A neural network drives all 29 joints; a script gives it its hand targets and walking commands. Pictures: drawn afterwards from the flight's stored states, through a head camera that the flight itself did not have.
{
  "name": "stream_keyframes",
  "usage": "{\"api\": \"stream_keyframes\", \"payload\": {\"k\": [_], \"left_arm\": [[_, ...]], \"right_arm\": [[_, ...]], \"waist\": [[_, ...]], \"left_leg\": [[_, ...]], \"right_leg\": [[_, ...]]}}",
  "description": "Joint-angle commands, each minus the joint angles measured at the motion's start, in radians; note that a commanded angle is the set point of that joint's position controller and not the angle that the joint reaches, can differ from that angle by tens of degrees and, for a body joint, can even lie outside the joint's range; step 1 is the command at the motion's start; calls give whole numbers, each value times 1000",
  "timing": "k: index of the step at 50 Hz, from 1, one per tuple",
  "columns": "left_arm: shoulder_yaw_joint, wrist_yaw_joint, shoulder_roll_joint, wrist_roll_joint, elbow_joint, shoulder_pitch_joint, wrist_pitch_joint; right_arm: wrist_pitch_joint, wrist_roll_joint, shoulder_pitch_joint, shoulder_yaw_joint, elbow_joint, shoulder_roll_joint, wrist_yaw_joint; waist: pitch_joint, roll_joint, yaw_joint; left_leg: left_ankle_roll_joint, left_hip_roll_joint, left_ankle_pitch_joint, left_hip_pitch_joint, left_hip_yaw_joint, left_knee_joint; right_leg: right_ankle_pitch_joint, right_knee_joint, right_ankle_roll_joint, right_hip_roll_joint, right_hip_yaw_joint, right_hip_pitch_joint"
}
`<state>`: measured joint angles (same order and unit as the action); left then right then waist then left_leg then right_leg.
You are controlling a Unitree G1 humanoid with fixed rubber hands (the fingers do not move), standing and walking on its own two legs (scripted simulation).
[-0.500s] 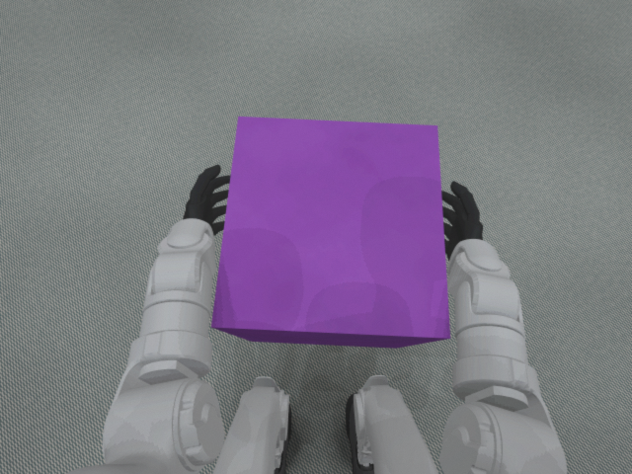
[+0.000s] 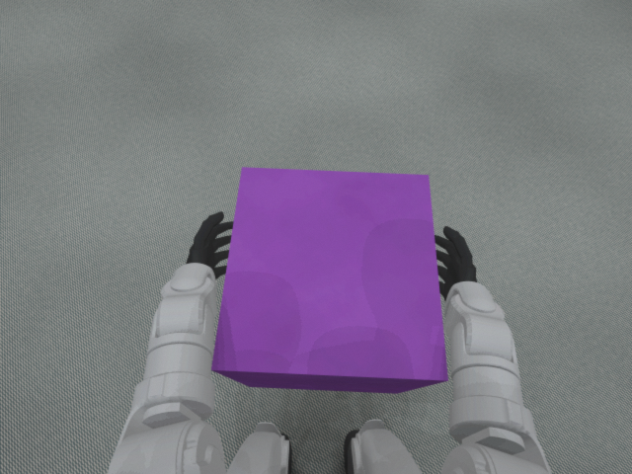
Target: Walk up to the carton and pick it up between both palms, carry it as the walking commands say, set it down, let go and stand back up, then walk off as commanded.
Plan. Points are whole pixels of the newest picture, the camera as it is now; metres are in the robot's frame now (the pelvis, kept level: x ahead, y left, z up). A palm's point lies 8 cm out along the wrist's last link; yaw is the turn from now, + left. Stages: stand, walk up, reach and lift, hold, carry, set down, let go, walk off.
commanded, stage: reach and lift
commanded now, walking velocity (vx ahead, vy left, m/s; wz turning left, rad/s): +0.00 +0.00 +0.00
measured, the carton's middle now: (328, 293) +0.38 -0.01 -0.11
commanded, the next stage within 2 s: none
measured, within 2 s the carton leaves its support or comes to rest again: neither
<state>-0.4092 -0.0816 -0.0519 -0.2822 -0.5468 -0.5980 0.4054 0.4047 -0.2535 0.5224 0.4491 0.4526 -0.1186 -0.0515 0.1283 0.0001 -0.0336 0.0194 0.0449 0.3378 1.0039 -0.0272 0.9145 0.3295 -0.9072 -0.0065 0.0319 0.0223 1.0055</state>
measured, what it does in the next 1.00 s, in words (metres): rises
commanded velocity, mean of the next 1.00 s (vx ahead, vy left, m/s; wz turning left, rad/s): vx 0.00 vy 0.00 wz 0.00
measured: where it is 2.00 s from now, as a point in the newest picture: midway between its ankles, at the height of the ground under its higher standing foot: outside the picture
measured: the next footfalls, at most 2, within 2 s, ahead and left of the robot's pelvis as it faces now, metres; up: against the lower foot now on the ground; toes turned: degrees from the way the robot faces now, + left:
none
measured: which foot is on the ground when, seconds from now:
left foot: down 0.00-1.00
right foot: down 0.00-1.00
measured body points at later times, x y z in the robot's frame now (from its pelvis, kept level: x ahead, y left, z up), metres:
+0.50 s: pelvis +0.02 +0.00 +0.05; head +0.09 +0.01 +0.49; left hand +0.38 +0.16 +0.03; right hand +0.35 -0.18 +0.03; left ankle +0.04 +0.11 -0.68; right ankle +0.04 -0.11 -0.68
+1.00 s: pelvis +0.03 +0.00 +0.07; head +0.01 +0.00 +0.52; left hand +0.35 +0.16 +0.09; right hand +0.33 -0.19 +0.09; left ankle +0.04 +0.11 -0.68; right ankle +0.04 -0.11 -0.68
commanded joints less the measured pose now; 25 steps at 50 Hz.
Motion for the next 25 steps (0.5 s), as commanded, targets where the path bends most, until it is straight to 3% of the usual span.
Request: {"api": "stream_keyframes", "payload": {"k": [1, 14, 25], "left_arm": [[542, -241, -975, 155, -13, -489, -30], [591, -228, -970, 159, 43, -364, -15], [618, -212, -964, 167, 81, -295, 27]], "right_arm": [[-12, 155, 545, -603, 24, -943, -239], [6, 154, 416, -641, -28, -932, -228], [55, 163, 352, -654, -62, -915, -224]], "waist": [[646, -18, 0], [546, -18, -9], [415, -24, -15]], "left_leg": [[11, 58, -300, -410, -58, -121], [8, 48, -364, -571, -76, -247], [4, 38, -348, -713, -87, -362]], "right_leg": [[-305, 108, -4, 64, 44, -404], [-371, 239, -5, 59, 57, -571], [-352, 344, -7, 56, 59, -691]]}}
